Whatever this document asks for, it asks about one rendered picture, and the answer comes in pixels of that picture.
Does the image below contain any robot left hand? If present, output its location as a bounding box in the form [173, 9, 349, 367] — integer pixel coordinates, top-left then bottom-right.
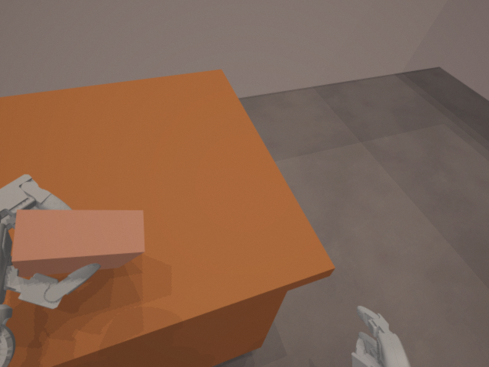
[0, 174, 101, 309]

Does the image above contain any table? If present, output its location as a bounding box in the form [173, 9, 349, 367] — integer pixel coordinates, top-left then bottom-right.
[0, 70, 335, 367]

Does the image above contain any robot right hand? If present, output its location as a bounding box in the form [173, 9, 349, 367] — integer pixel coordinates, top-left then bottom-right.
[351, 306, 411, 367]

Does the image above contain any left robot forearm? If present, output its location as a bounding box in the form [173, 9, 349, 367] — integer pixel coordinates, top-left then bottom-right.
[0, 304, 15, 367]

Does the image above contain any sponge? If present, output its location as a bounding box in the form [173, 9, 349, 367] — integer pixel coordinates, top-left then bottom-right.
[11, 209, 145, 278]

